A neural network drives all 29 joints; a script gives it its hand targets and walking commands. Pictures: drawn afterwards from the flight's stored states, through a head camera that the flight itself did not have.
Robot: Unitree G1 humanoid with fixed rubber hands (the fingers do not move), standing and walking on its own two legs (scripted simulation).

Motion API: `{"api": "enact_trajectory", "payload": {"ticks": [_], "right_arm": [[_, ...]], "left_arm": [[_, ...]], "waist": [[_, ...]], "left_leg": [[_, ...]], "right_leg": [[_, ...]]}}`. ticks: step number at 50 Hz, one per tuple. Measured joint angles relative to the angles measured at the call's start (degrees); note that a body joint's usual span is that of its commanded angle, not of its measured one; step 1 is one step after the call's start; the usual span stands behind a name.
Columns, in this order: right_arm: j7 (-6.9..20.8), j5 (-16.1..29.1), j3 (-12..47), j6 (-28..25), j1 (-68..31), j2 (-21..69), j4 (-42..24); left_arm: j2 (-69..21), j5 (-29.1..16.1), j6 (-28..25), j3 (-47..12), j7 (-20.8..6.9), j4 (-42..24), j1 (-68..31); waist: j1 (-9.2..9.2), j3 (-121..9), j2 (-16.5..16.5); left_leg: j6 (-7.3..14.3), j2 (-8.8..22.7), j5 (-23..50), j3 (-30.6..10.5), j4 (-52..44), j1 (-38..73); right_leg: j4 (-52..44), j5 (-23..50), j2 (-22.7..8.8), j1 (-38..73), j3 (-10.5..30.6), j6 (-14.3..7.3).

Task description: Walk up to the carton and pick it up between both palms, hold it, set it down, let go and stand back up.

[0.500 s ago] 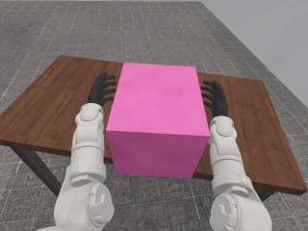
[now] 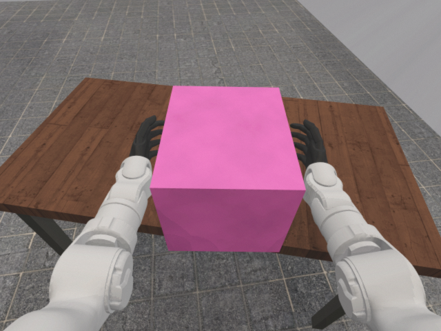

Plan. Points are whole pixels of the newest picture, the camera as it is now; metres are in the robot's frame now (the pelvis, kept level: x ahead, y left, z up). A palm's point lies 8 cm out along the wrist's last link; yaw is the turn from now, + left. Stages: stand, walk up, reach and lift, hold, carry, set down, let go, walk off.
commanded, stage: set down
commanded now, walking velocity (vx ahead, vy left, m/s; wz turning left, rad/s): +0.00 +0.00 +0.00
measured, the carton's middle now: (225, 167) +0.44 +0.02 +0.07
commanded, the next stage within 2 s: none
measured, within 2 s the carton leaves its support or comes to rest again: neither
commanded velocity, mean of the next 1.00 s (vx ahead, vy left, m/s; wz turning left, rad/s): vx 0.00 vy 0.00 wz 0.00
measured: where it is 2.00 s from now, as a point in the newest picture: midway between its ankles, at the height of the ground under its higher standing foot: outside the picture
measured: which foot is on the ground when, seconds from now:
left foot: down 0.00-1.00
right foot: down 0.00-1.00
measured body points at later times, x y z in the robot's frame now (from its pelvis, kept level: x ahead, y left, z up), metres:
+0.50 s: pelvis -0.03 -0.01 +0.00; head -0.02 +0.00 +0.45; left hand +0.42 +0.22 +0.20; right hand +0.43 -0.19 +0.18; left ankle +0.00 +0.12 -0.74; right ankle -0.01 -0.12 -0.74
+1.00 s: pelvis -0.01 -0.01 +0.01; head -0.02 +0.00 +0.46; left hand +0.43 +0.23 +0.25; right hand +0.43 -0.21 +0.23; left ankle +0.00 +0.12 -0.74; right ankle -0.01 -0.12 -0.74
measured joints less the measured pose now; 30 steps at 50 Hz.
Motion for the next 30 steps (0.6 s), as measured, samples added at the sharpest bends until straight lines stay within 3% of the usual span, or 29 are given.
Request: {"api": "enact_trajectory", "payload": {"ticks": [6,15,24,30], "right_arm": [[-0.08,6.52,3.54,2.15,0.2,-5.35,-1.41],[1.97,14.42,7.72,11.05,-4.19,-10.16,-2.91],[2.11,13.86,5.03,16.95,-7.55,-9.4,-5.36],[2.2,13.45,1.75,19.57,-8.4,-10.26,-8.13]], "left_arm": [[2.76,-4.96,3.12,-3.11,-0.79,-3.0,0.65],[9.34,-12.44,8.17,-8.01,-1.81,-0.4,-5.5],[12.55,-15.31,13.65,-10.95,-2.93,-0.94,-9.79],[14.2,-15.21,18.86,-11.14,-1.81,-7.44,-10.57]], "waist": [[0.26,-1.16,0.36],[0.24,-1.12,-0.31],[-1.24,-1.39,-0.84],[-2.44,-1.65,-1.38]], "left_leg": [[-0.44,0.15,0.3,-0.66,-0.37,1.0],[-0.73,-0.01,2.42,-0.42,-2.17,1.65],[-0.8,-0.78,4.82,-2.1,-4.16,0.59],[-0.77,-1.01,5.42,-2.72,-5.17,1.0]], "right_leg": [[-0.61,0.33,0.33,1.16,-0.19,-0.28],[0.17,1.22,0.34,0.41,0.33,-0.8],[-1.23,2.68,-0.17,-0.21,-1.11,-0.95],[-2.83,3.42,-0.28,0.67,-1.62,-0.91]]}}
